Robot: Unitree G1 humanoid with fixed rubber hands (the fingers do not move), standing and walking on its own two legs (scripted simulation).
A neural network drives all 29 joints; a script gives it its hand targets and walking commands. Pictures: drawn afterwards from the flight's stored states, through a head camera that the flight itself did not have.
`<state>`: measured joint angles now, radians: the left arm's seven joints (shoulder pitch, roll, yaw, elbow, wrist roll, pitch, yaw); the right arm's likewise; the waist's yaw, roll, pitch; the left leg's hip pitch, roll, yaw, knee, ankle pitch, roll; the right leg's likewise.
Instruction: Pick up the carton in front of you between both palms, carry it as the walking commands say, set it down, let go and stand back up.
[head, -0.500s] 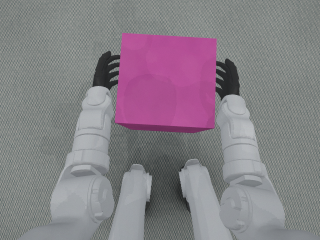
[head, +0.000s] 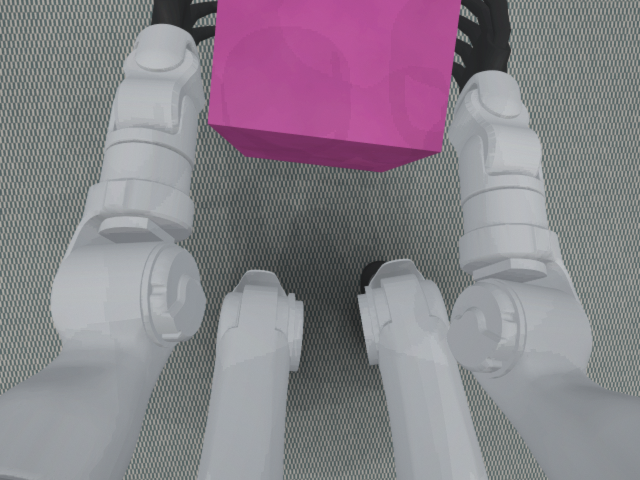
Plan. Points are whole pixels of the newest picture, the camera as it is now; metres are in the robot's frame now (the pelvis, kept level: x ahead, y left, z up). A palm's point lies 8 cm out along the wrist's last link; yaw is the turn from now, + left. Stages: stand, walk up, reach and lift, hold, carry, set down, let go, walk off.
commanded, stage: set down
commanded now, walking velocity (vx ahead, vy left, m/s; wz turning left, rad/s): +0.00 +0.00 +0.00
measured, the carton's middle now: (328, 70) +0.54 -0.02 -0.22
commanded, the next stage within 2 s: none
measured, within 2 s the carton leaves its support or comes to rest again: rests again in 1.34 s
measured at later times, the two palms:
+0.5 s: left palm (202, 44) +0.57 +0.13 -0.22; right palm (455, 81) +0.52 -0.17 -0.22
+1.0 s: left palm (205, 50) +0.56 +0.13 -0.23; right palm (461, 85) +0.52 -0.18 -0.23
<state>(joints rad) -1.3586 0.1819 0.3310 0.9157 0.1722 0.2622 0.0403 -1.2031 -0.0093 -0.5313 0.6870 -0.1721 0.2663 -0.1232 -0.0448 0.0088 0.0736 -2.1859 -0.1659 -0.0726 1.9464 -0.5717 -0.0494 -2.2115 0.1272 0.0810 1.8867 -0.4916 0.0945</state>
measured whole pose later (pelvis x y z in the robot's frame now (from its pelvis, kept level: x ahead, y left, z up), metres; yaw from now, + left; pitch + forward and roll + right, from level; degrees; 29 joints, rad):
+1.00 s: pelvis +0.00 +0.00 -0.07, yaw -1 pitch +37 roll -3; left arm -1.52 0.27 0.27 1.11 0.14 0.18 0.01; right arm -1.35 -0.14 -0.52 0.91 -0.11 0.20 -0.04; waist -0.06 -0.01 0.33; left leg -2.22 -0.13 -0.03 2.23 -0.65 -0.01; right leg -2.23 0.10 0.04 2.15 -0.57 0.09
